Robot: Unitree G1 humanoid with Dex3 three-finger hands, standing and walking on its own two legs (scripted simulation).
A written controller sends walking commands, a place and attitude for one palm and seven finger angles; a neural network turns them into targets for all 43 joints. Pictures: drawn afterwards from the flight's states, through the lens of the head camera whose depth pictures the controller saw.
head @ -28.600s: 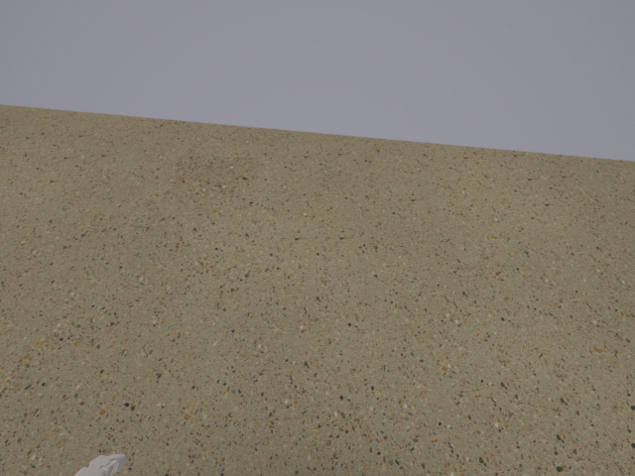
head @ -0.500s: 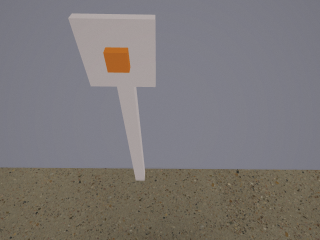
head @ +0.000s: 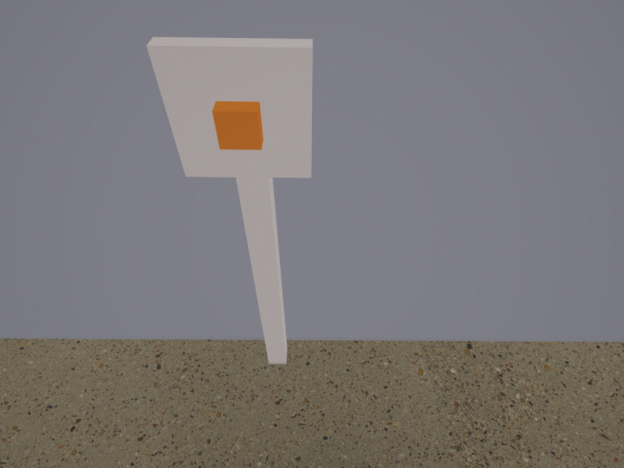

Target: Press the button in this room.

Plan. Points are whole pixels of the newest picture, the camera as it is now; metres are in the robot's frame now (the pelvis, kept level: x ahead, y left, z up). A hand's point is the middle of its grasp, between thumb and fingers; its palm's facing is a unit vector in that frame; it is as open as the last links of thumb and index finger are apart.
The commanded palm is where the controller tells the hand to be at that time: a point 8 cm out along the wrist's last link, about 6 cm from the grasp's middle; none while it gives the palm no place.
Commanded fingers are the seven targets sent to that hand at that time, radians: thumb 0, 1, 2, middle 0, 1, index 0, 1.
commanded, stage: look again from close up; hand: left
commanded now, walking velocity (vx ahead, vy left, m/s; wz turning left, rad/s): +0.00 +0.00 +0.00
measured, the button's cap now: (239, 124) +0.54 +0.15 +0.17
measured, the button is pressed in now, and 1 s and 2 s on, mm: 0 0 0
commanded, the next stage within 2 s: shuffle to correct the standing spot in 0.04 s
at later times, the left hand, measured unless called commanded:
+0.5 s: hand out of the picture -0.02 +0.15 -0.18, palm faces +0.06 -0.98 -0.18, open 7.4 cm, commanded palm none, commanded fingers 0.00 0.90 0.90 -0.20 -0.30 -0.20 -0.30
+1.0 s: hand out of the picture +0.16 +0.12 -0.17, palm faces +0.02 -0.98 -0.20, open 7.3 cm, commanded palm none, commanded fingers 0.00 0.90 0.90 -0.20 -0.30 -0.20 -0.30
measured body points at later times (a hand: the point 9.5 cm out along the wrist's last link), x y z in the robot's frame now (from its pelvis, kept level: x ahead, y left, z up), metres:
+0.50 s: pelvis +0.03 -0.02 -0.01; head +0.04 -0.02 +0.44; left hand -0.02 +0.20 -0.17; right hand +0.02 -0.25 -0.17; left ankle +0.00 +0.09 -0.72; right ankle -0.04 -0.12 -0.74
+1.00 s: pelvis +0.09 -0.07 +0.00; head +0.13 -0.06 +0.45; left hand +0.16 +0.17 -0.15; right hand +0.07 -0.29 -0.15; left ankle +0.06 +0.07 -0.74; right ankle +0.15 -0.22 -0.72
